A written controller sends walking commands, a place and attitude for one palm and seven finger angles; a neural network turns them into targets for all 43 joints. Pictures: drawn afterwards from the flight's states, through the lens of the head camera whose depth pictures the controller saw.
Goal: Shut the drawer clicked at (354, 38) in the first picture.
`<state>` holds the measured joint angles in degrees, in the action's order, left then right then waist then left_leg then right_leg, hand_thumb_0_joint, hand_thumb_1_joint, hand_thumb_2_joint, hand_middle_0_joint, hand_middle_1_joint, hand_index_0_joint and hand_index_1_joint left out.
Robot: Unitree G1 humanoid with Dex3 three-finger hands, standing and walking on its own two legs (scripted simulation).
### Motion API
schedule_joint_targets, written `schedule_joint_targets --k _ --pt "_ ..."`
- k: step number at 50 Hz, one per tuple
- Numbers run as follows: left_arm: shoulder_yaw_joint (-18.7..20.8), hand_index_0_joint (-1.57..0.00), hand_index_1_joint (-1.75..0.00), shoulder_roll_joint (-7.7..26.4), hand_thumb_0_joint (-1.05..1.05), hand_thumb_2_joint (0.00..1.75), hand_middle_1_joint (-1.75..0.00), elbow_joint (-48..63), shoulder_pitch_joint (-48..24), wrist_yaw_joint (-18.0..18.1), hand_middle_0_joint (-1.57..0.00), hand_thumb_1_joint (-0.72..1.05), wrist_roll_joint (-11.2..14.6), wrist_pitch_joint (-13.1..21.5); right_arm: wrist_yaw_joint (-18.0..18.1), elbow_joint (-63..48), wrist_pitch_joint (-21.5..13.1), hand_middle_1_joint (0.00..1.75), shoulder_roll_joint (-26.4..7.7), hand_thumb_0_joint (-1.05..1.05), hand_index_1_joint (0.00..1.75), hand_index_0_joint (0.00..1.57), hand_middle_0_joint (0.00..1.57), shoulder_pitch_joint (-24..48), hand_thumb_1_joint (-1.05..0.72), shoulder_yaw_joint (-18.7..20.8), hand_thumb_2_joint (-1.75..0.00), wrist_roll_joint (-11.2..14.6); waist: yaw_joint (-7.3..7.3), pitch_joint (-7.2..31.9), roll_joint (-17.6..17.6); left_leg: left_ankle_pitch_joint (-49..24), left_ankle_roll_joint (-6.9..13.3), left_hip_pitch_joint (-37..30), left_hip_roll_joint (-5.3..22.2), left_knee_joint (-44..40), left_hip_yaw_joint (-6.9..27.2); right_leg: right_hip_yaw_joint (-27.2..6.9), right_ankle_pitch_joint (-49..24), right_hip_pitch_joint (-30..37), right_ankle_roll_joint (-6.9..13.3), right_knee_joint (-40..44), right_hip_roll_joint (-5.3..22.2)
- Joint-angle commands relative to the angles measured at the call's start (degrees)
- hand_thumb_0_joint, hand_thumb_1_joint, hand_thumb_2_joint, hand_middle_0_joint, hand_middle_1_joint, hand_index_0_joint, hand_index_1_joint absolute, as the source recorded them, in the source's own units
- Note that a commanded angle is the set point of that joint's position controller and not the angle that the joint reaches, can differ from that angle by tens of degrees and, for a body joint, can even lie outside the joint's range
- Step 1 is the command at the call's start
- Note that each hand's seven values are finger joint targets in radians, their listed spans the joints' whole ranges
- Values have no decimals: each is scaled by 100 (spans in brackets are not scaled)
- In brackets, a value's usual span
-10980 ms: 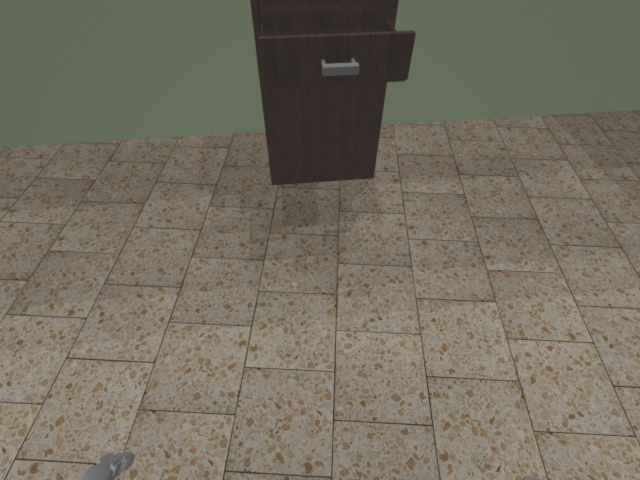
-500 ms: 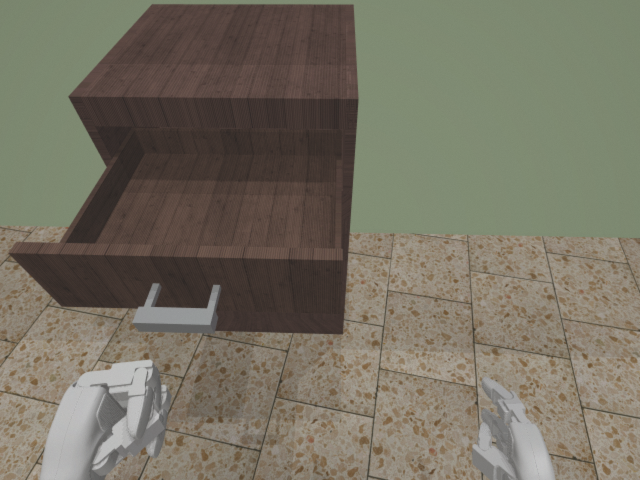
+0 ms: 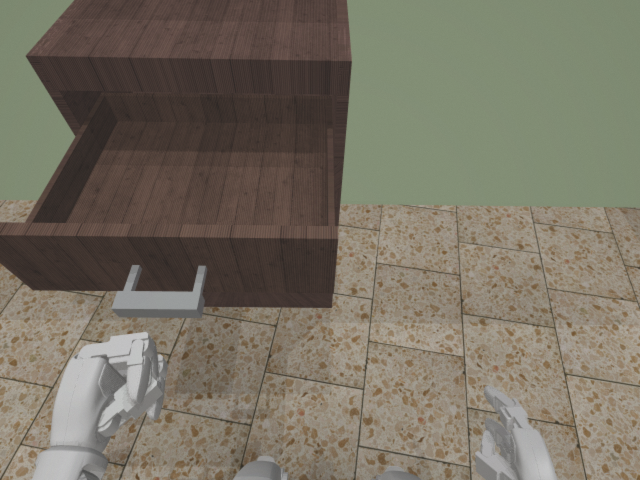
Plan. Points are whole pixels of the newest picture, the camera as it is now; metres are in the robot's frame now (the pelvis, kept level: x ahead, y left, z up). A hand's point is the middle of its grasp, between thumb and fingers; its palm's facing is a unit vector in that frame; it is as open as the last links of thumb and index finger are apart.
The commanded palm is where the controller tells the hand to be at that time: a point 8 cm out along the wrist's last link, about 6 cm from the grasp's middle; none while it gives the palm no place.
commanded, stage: bring the fist close to the handle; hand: left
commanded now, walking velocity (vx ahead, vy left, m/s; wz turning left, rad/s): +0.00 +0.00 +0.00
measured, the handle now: (164, 288) +0.35 +0.23 +0.02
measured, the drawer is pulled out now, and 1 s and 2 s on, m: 0.30 0.30 0.19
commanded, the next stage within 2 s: push the drawer shut in 0.86 s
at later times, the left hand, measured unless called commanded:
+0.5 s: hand (189, 363) +0.25 +0.18 +0.01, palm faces +0.00 -1.00 -0.03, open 3.3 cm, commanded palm +0.23 +0.23 +0.02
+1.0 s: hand (187, 358) +0.26 +0.18 +0.01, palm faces +0.04 -1.00 -0.06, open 3.3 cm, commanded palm +0.24 +0.23 +0.02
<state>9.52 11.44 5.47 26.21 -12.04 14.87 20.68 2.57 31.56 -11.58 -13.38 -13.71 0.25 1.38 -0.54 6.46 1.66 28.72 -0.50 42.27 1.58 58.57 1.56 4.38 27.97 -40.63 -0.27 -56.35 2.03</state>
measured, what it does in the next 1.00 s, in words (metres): stands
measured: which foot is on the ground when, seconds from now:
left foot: down 0.00-1.00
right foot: down 0.00-1.00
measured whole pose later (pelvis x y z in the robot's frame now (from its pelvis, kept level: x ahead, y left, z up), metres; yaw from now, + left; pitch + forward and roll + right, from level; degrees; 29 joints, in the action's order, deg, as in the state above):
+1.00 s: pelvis -0.01 +0.00 -0.03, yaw -1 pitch +18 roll -2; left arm 7.1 11.7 -3.1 13.1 -7.0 11.5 23.8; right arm 1.7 29.2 -5.9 -13.8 -12.2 -0.5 0.5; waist -0.9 8.5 1.4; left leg 31.3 -0.2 55.2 1.5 68.2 1.5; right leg 3.9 30.4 -53.6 -0.4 -65.9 2.3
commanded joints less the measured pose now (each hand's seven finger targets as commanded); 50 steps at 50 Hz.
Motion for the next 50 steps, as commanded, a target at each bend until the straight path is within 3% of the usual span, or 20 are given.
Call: schedule_joint_targets --k 1,6,8,11,12,13,16,18,21,23,26,27,28,34,36,38,43,48,50 --pt "192 -140 -160 453 0 90 -160 1096 11 80 -140 90 5 494 42 -902 -297 30 -656 0 30 20 20 342 -90 295 -90 -42 19 1176 -84 -1972 125 -490 -179 -613 -22 5 -1869 629 106 496 -202" --pt "160 -140 -160 540 0 90 -160 818 -683 176 -140 90 -137 646 44 -901 -216 30 -729 0 30 20 20 336 -90 279 -90 -76 -81 943 -109 -1376 117 -65 -157 -452 27 7 -1158 21 122 295 -206" --pt "86 -140 -160 462 0 90 -160 836 -986 213 -140 90 -154 711 34 -940 -212 30 -721 0 30 20 20 319 -90 267 -90 -89 -78 1173 2 -1309 106 -85 -157 -398 42 9 -1027 -86 133 191 -197" --pt "249 -140 -160 637 0 90 -160 848 -1039 270 -140 90 -149 760 39 -941 -174 30 -741 0 30 20 20 290 -90 277 -90 -102 -4 1570 117 -1475 103 -110 -144 -294 48 -10 -1139 -58 155 62 -210" --pt "120 -140 -160 537 0 90 -160 928 -1215 272 -140 90 -166 768 32 -950 -168 30 -727 0 30 20 20 285 -90 266 -90 -102 -34 1740 205 -1572 100 -198 -144 -251 47 -11 -1226 -94 149 1 -200" --pt "16 -140 -160 450 0 90 -160 883 -1237 275 -140 90 -165 742 17 -970 -154 30 -712 0 30 20 20 278 -90 258 -90 -102 -23 1726 245 -1567 86 -174 -148 -255 52 -4 -1218 -94 154 -13 -199" --pt "133 -140 -160 574 0 90 -160 466 -1343 297 -140 90 -193 630 18 -913 -72 30 -772 0 30 20 20 258 -90 256 -90 -108 -82 1660 -60 -1434 102 102 -124 -156 87 4 -1109 -227 145 -77 -230" --pt "-97 -140 -160 373 0 90 -160 385 -1563 289 -140 90 -245 563 -2 -957 -21 30 -761 0 30 20 20 293 -90 249 -90 -99 -98 1661 46 -1378 87 113 -132 -146 94 20 -1052 -350 147 -139 -216" --pt "50 -140 -160 505 0 90 -160 148 -1686 326 -140 90 -252 465 -1 -959 59 30 -799 0 30 20 20 294 -90 259 -90 -102 -70 1659 -41 -1320 89 238 -123 -94 109 16 -994 -423 158 -181 -224" --pt "-86 -140 -160 400 0 90 -160 243 -1945 359 -140 90 -284 489 -18 -1006 95 30 -774 0 30 20 20 316 -90 252 -90 -102 -75 1763 92 -1316 85 208 -138 -59 81 4 -993 -466 157 -220 -199" --pt "190 -140 -160 713 0 90 -160 529 -1823 489 -140 90 -276 551 -12 -1070 137 30 -772 0 30 20 20 295 -90 274 -90 -105 38 2090 57 -1514 91 86 -119 -94 92 -14 -1120 -238 174 -238 -214" --pt "144 -140 -160 642 0 90 -160 666 -1804 515 -140 90 -283 582 -18 -1090 155 30 -744 0 30 20 20 283 -90 261 -90 -103 65 2183 151 -1660 82 -38 -116 -123 84 -7 -1226 -197 179 -247 -206" --pt "-38 -140 -160 503 0 90 -160 743 -1796 538 -140 90 -290 583 -36 -1102 167 30 -721 0 30 20 20 286 -90 246 -90 -104 33 2164 239 -1711 77 -86 -119 -133 77 -3 -1268 -196 177 -235 -199" --pt "-120 -140 -160 414 0 90 -160 251 -1635 624 -140 90 -356 460 -60 -1058 270 30 -766 0 30 20 20 239 -90 248 -90 -86 -109 1639 -118 -1195 90 236 -112 -141 73 26 -924 -395 145 -120 -226" --pt "-89 -140 -160 460 0 90 -160 146 -1520 592 -140 90 -356 415 -46 -1095 297 30 -794 0 30 20 20 238 -90 252 -90 -87 -101 1603 -247 -1163 117 352 -128 -128 65 0 -931 -328 144 -94 -225" --pt "-70 -140 -160 499 0 90 -160 300 -1847 565 -140 90 -354 430 -34 -1095 315 30 -782 0 30 20 20 251 -90 257 -90 -79 -103 1701 -80 -1195 111 289 -144 -103 30 -32 -1006 -308 143 -106 -204" --pt "110 -140 -160 642 0 90 -160 590 -1841 594 -140 90 -288 650 -6 -1094 289 30 -724 0 30 20 20 249 -90 247 -90 -100 -34 1907 106 -1408 116 161 -154 -63 -7 -84 -1217 -156 159 -127 -198" --pt "78 -140 -160 576 0 90 -160 212 -1805 503 -140 90 -259 702 -11 -994 287 30 -742 0 30 20 20 234 -90 251 -90 -91 -135 1667 -20 -1271 128 335 -155 21 -25 -100 -1166 -271 137 -96 -208" --pt "82 -140 -160 625 0 90 -160 65 -2165 423 -140 90 -254 643 1 -937 296 30 -784 0 30 20 20 221 -90 250 -90 -89 -198 1629 -19 -1224 130 402 -163 59 -11 -113 -1142 -334 131 -96 -201"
